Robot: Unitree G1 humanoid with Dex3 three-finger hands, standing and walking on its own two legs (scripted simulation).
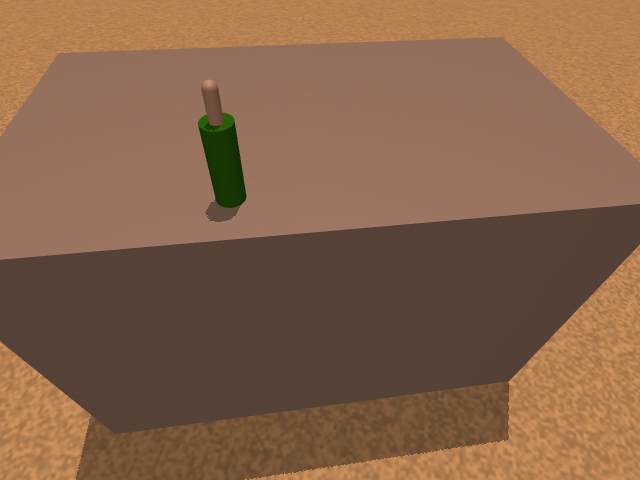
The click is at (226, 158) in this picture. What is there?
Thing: necked bottle
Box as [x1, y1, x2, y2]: [198, 79, 245, 207]
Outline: 208,79 205,80 201,85 207,114 199,119 198,125 216,201 222,206 233,207 239,205 245,199 245,190 234,121 229,114 223,113 221,111 217,86 215,82
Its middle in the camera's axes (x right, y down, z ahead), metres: -0.15 -0.15 +0.60
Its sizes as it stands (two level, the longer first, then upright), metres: 0.052 0.052 0.207
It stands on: a support 0.80 m high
